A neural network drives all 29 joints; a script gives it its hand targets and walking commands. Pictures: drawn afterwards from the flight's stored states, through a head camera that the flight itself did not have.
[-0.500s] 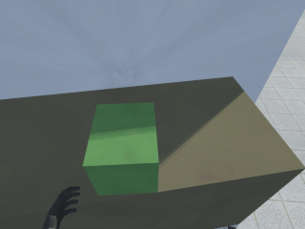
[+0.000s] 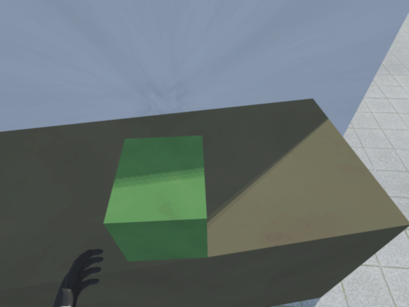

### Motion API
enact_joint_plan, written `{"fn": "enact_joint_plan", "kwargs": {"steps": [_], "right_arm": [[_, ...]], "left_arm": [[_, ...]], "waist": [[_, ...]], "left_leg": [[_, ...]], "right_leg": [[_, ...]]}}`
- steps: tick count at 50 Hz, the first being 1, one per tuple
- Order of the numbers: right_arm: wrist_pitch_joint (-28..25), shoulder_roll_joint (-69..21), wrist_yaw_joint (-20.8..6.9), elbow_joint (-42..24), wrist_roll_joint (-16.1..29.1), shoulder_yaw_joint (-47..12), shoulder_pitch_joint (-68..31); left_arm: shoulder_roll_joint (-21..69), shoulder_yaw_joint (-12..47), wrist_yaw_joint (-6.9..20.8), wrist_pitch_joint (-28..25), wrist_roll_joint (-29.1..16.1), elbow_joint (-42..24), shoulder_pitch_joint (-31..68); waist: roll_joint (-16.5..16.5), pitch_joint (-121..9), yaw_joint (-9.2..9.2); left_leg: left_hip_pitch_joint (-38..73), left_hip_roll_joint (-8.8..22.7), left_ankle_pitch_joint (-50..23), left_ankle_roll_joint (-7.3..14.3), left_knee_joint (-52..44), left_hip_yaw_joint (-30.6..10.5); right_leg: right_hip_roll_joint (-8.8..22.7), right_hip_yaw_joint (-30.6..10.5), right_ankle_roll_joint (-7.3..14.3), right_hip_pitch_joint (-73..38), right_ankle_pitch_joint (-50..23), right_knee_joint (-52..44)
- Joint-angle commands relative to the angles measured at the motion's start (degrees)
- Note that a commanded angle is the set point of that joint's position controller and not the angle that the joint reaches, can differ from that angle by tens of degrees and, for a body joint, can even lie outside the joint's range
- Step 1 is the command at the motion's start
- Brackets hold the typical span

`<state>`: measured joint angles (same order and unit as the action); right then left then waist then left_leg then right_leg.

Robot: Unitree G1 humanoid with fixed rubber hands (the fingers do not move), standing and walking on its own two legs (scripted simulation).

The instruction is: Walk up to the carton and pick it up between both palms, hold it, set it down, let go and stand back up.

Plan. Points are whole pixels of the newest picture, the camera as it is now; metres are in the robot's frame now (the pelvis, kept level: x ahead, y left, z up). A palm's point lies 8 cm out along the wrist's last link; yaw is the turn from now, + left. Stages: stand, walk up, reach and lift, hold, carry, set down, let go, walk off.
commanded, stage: stand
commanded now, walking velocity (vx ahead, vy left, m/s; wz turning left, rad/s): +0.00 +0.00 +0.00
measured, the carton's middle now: (165, 197) +0.37 +0.09 +0.00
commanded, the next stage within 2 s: none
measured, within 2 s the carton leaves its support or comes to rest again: neither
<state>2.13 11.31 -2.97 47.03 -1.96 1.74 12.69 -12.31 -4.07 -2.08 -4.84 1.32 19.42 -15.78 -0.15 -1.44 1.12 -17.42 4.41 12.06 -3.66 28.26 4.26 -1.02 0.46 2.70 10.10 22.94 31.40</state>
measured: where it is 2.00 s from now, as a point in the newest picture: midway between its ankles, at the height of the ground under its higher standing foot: outside the picture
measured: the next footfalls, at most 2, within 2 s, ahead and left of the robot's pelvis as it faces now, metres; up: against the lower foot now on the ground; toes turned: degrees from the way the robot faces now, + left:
none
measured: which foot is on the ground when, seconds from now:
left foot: down 0.00-1.00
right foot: down 0.00-1.00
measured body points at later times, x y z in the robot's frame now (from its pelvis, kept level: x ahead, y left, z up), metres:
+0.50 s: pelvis +0.00 +0.00 +0.00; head +0.01 -0.02 +0.45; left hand +0.19 +0.25 -0.03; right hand +0.11 -0.23 -0.14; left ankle +0.02 +0.16 -0.73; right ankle -0.07 -0.08 -0.73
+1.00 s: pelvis +0.00 +0.00 +0.00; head +0.01 -0.02 +0.45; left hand +0.19 +0.25 -0.03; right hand +0.12 -0.23 -0.13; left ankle +0.02 +0.16 -0.73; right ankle -0.07 -0.08 -0.73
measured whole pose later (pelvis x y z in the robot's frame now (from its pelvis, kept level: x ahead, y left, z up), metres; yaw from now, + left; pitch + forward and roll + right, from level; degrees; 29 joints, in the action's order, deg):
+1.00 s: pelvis +0.00 +0.00 +0.00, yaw +1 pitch +1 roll +2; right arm 2.4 11.2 -2.4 45.0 -1.9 1.7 11.9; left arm -12.4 -4.4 -2.1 -4.7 1.0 19.4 -15.0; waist 0.1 -0.4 1.1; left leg -17.2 4.4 12.1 -3.9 28.7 3.6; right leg -1.1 1.1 3.0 9.6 23.3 31.9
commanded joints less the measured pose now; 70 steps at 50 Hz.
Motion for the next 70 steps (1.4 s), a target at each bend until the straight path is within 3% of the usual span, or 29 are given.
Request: {"fn": "enact_joint_plan", "kwargs": {"steps": [1,6,8,9,12,14,16,22,27,28,29,31,32,36,38,42,45,46,49,50,54,55,57,58,60,61,65,68,70], "right_arm": [[-0.8,4.1,0.1,-4.0,-0.2,1.2,-1.8],[-0.7,4.1,0.2,-4.1,0.4,1.1,0.1],[-0.5,3.9,0.1,-4.0,0.1,1.0,-1.0],[-0.8,4.7,0.0,-3.8,0.3,1.2,0.0],[-0.9,5.6,0.5,-4.7,0.0,1.6,-1.0],[-0.9,4.7,0.8,-4.3,0.0,1.3,-1.1],[-0.9,5.5,0.7,-4.8,-0.1,1.4,-0.8],[-0.6,4.2,0.6,-4.0,0.0,1.2,0.4],[-0.8,4.2,0.5,-5.4,-0.1,1.0,-1.4],[-0.7,5.4,0.6,-4.7,-0.3,1.3,-1.0],[-0.8,4.6,0.6,-5.0,0.3,1.2,-0.6],[-0.8,3.6,0.1,-5.0,0.2,0.8,-1.4],[-0.7,5.7,0.4,-5.1,0.2,1.3,-0.1],[-0.9,5.6,0.3,-5.5,0.2,1.5,-0.9],[-0.9,3.8,0.7,-5.1,0.3,1.0,0.8],[-0.5,4.2,0.9,-5.7,-0.3,1.0,-2.2],[-0.7,4.1,0.4,-5.6,0.1,1.2,-1.5],[-0.4,3.8,0.7,-5.4,0.1,1.0,-0.8],[-0.2,4.3,0.7,-5.5,0.2,1.1,-0.4],[-0.3,3.9,0.5,-5.4,0.3,0.9,-1.3],[-0.3,4.4,1.0,-6.2,-0.1,1.2,-1.4],[-0.3,4.8,0.7,-6.3,0.2,1.1,-1.1],[-0.5,4.7,0.7,-5.6,0.3,1.1,-0.9],[-0.6,5.3,0.6,-6.5,0.5,1.4,-1.4],[-0.8,5.3,0.6,-6.6,0.2,1.4,-2.7],[-0.9,4.2,0.7,-6.7,0.1,1.2,-2.1],[-0.9,4.9,1.1,-6.6,0.2,1.2,-0.7],[-1.0,3.7,0.5,-7.4,0.6,0.8,-2.1],[-1.0,4.0,0.6,-7.4,0.1,1.0,-2.7]], "left_arm": [[-4.2,1.1,1.1,3.4,0.3,2.7,-3.1],[-4.0,1.1,1.3,3.4,0.7,3.1,-3.8],[-2.8,1.5,1.6,3.4,0.6,2.9,-3.1],[-4.6,0.8,1.4,3.4,0.4,3.4,-2.9],[-2.8,1.5,1.2,3.6,0.1,3.9,-3.7],[-3.2,1.0,1.2,3.5,0.5,3.5,-4.9],[-3.2,1.1,1.1,3.6,0.2,3.3,-3.9],[-4.3,0.9,1.0,3.6,0.8,3.8,-3.7],[-3.8,1.1,1.0,3.7,0.5,3.6,-3.1],[-3.1,1.1,1.2,3.6,0.6,3.2,-3.8],[-4.4,0.9,1.4,3.4,0.5,3.2,-3.6],[-4.0,0.9,1.3,3.6,0.6,2.6,-2.4],[-4.0,0.8,1.4,3.5,0.3,2.6,-2.3],[-4.5,0.8,1.5,3.7,0.2,3.4,-3.3],[-3.4,1.2,1.1,3.6,0.3,3.9,-4.0],[-2.8,1.4,1.1,3.8,0.4,3.5,-3.6],[-3.3,1.1,1.0,3.8,0.4,2.9,-2.1],[-2.6,1.5,1.0,3.8,0.2,3.6,-3.9],[-2.5,1.6,1.1,3.9,0.1,4.1,-4.6],[-3.9,0.9,0.8,3.9,0.5,3.5,-3.0],[-3.3,1.3,1.5,3.8,0.3,3.5,-3.8],[-2.7,1.6,1.3,4.0,0.2,3.5,-3.6],[-3.8,1.2,1.4,3.8,0.4,3.1,-2.9],[-4.4,1.2,1.6,3.8,0.5,2.3,-1.7],[-3.7,1.3,2.0,4.1,0.6,2.6,-1.8],[-3.3,1.7,1.8,4.2,0.4,2.7,-2.9],[-3.2,1.5,1.5,4.1,0.6,2.6,-2.0],[-3.2,2.0,1.6,4.2,0.1,3.2,-3.6],[-2.6,2.0,1.8,4.1,0.3,2.6,-2.1]], "waist": [[5.0,1.0,-0.93],[5.0,2.6,-1.26],[4.1,3.2,-1.01],[5.7,2.4,-1.36],[8.1,1.7,-1.06],[5.4,1.1,0.0],[7.2,1.4,-0.69],[4.2,2.8,-1.15],[6.7,1.8,-1.38],[4.9,1.8,-0.65],[6.9,1.2,-0.88],[4.2,2.4,-1.13],[6.2,2.6,-1.22],[5.7,1.2,-0.87],[9.1,2.7,-1.43],[5.0,1.1,-0.53],[5.4,2.6,-1.62],[7.9,2.1,-0.98],[8.4,3.7,-0.76],[4.2,3.5,-0.58],[5.0,2.6,-0.95],[7.3,3.7,-0.95],[5.0,1.9,-0.69],[6.4,2.6,-1.3],[3.3,1.8,-1.16],[5.7,0.4,-1.03],[6.7,3.7,-1.13],[6.2,3.6,-1.03],[3.6,2.2,-0.97]], "left_leg": [[5.9,0.4,-8.8,1.3,-0.8,-0.5],[7.6,1.2,-8.5,1.4,-1.1,-1.4],[6.0,0.4,-8.8,1.6,-1.3,-1.3],[6.8,0.5,-9.9,1.2,-1.7,-1.2],[6.6,0.5,-8.7,1.5,-0.7,-1.1],[6.4,0.7,-8.9,1.5,-0.5,-0.8],[6.8,0.8,-8.7,1.8,-0.4,-0.9],[6.2,0.0,-7.8,1.1,-0.6,-0.3],[6.6,-0.1,-8.5,1.1,-0.7,-0.6],[6.5,-0.1,-9.2,1.2,-0.2,-0.3],[7.3,0.7,-9.6,1.4,-0.7,-1.0],[7.1,-0.2,-9.8,0.7,-0.8,-0.3],[7.0,0.4,-9.5,1.3,-1.0,-1.2],[6.4,0.4,-8.8,1.1,-0.7,-0.9],[5.4,0.1,-8.8,0.9,0.0,-0.5],[6.4,-0.6,-9.1,1.1,0.6,0.3],[6.0,-0.7,-7.7,0.7,-0.2,-0.3],[5.5,-0.3,-7.2,0.9,-0.2,-0.4],[5.9,-0.3,-7.9,0.7,-0.1,-0.1],[5.3,-0.7,-9.5,0.7,0.0,0.4],[5.9,-0.5,-8.1,1.3,0.1,-0.2],[5.4,-0.3,-7.5,1.0,-0.2,-0.5],[5.8,0.0,-8.1,1.0,-0.5,-0.6],[6.6,0.2,-7.5,1.2,-0.4,-0.6],[7.4,0.0,-8.3,1.2,-0.5,-0.6],[7.5,0.7,-8.6,1.6,-0.3,-0.6],[5.4,0.2,-9.4,1.0,-0.7,-1.0],[6.4,0.2,-8.1,1.4,-0.4,-1.5],[5.8,0.0,-7.9,1.4,-0.5,-0.9]], "right_leg": [[5.1,-4.6,-0.6,6.3,-23.9,-6.6],[5.2,-4.8,-0.2,8.8,-18.2,-8.4],[4.9,-4.7,-0.4,7.4,-20.5,-7.7],[5.0,-3.9,-0.7,7.8,-24.2,-6.7],[5.0,-4.4,-0.6,6.8,-22.5,-7.8],[4.9,-4.2,-0.4,6.6,-22.0,-6.9],[4.9,-4.6,-0.3,6.5,-20.9,-7.8],[5.1,-4.3,-0.2,7.1,-20.0,-7.5],[4.7,-3.9,-0.5,6.8,-22.7,-7.2],[4.8,-3.8,-0.6,6.8,-24.4,-6.6],[5.0,-3.7,-0.7,6.8,-21.9,-6.8],[4.8,-3.3,-0.5,8.4,-22.6,-6.7],[5.1,-4.2,-0.5,8.8,-20.0,-7.7],[5.1,-4.3,-0.8,6.5,-22.7,-6.3],[5.2,-3.9,-0.7,6.0,-25.8,-7.4],[4.8,-3.5,-0.7,5.6,-28.7,-5.7],[5.6,-4.4,-0.6,7.0,-25.2,-7.0],[5.3,-4.2,-0.6,6.0,-23.2,-7.6],[5.0,-3.7,-0.4,7.6,-24.4,-7.5],[5.0,-3.0,-0.7,6.8,-27.4,-6.1],[5.2,-4.1,-0.7,6.3,-21.4,-6.9],[5.5,-4.4,-0.5,7.3,-21.6,-8.0],[4.6,-3.2,-0.6,6.6,-20.1,-6.7],[5.3,-4.0,-0.6,8.6,-15.2,-8.4],[4.7,-3.6,-0.6,8.1,-17.1,-7.1],[4.8,-3.7,-0.6,6.3,-17.5,-7.2],[4.6,-2.8,-1.0,7.5,-15.8,-7.1],[4.6,-3.3,-0.9,8.7,-16.0,-7.8],[5.3,-4.2,-0.9,7.0,-16.8,-6.8]]}}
